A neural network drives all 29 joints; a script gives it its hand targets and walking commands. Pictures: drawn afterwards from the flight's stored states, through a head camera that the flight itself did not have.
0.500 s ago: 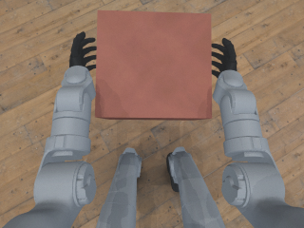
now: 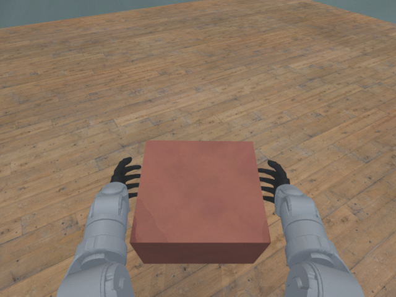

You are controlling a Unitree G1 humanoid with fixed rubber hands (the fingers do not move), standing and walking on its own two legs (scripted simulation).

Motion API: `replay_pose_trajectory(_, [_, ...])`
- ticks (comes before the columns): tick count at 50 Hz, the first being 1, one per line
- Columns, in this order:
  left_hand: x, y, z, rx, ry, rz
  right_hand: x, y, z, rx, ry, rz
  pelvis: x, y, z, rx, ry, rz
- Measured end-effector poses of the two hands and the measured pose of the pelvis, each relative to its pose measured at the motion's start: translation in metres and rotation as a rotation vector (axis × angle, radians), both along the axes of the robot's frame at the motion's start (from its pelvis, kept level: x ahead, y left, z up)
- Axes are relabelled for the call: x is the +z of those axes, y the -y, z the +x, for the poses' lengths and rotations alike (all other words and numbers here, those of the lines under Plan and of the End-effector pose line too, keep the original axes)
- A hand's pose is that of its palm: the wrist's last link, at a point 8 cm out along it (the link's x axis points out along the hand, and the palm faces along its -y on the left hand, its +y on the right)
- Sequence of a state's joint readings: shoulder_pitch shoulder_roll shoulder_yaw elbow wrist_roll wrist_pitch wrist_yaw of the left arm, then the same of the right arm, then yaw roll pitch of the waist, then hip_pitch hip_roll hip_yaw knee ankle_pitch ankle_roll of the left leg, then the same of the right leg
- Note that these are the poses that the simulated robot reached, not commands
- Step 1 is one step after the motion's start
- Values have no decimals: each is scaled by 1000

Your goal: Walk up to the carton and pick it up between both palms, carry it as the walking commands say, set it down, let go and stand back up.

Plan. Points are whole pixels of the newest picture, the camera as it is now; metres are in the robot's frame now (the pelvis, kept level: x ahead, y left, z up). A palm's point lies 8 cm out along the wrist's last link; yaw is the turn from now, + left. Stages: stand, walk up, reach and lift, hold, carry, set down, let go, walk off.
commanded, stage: reach and lift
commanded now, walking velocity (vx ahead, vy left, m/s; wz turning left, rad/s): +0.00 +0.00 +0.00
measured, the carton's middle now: (199, 201) +0.38 +0.01 -0.03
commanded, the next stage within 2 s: hold in 1.54 s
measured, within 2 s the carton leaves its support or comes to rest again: neither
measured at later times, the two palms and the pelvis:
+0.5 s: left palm (114, 190) +0.34 +0.18 +0.08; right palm (283, 188) +0.34 -0.16 +0.07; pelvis +0.06 +0.00 +0.04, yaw +0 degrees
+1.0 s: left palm (115, 187) +0.33 +0.17 +0.10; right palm (297, 190) +0.32 -0.18 +0.09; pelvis +0.03 +0.01 +0.04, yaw -2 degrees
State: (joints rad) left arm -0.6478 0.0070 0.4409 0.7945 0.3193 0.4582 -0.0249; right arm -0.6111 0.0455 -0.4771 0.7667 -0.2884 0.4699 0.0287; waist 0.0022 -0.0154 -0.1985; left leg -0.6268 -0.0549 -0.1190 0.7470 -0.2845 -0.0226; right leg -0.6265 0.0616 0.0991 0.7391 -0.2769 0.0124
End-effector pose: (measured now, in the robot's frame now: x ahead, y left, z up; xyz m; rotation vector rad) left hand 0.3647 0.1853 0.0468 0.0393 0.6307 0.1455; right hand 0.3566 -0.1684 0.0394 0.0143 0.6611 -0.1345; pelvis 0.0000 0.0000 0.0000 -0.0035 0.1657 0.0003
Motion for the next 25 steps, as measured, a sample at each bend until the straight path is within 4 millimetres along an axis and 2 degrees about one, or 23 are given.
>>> replay_pose_trajectory(6, [5,-1,-2,-27,-27,-9,6,1,-4,13,-25,14,19,-2,26,9,69,3])
replay_pose_trajectory(13, [-1,14,-11,-14,-58,10,-2,11,-13,-15,-59,-13,31,-3,49,0,80,7])
replay_pose_trajectory(19, [17,18,-16,56,-4,-3,17,7,-12,-89,-7,-31,36,0,61,-21,95,10])
replay_pose_trajectory(25, [32,2,-24,103,11,11,31,-7,-12,-19,9,1,39,4,64,-7,138,4])
